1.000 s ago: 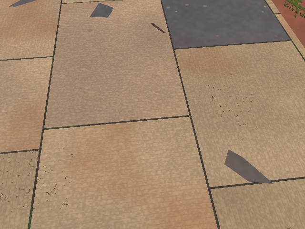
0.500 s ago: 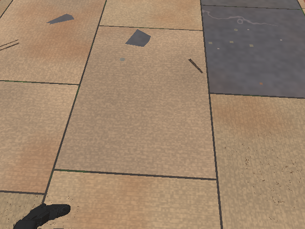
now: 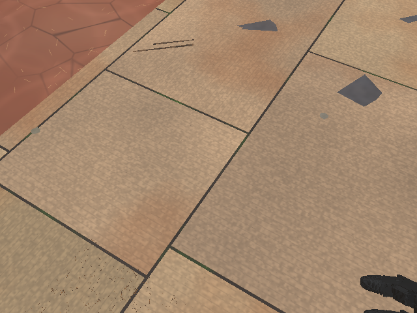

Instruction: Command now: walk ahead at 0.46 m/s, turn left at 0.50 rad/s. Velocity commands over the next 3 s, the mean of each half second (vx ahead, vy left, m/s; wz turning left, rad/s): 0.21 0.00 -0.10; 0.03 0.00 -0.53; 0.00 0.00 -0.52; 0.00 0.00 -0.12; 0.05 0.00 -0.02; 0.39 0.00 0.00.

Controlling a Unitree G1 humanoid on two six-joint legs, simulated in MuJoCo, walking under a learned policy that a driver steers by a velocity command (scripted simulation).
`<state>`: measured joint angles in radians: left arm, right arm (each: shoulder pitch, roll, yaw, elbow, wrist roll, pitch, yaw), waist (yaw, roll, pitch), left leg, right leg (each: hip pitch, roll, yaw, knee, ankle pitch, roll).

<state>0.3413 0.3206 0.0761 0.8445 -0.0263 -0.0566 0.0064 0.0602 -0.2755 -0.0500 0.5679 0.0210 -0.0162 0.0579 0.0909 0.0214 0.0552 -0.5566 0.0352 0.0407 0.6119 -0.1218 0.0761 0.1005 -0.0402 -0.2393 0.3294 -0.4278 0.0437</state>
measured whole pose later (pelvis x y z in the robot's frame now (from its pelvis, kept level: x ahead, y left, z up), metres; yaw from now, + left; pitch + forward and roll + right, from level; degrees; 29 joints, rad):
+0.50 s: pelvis +0.18 +0.00 +0.01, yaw -7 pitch +1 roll +2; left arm 0.17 0.27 0.05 0.74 -0.01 0.01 -0.03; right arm 0.15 -0.27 -0.06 0.77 0.01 0.00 -0.03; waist -0.01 -0.02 0.05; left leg -0.13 -0.02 0.20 0.42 -0.31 0.04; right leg -0.46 -0.06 -0.03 0.67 -0.23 0.02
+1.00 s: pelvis +0.23 +0.02 +0.01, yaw -25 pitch +2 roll +1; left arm 0.14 0.32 0.09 0.64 -0.02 0.06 0.03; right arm 0.14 -0.28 -0.08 0.77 -0.01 -0.01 -0.01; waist 0.01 -0.04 0.03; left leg -0.30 -0.04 -0.06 0.51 -0.25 -0.01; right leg -0.41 0.11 0.21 0.62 -0.30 -0.01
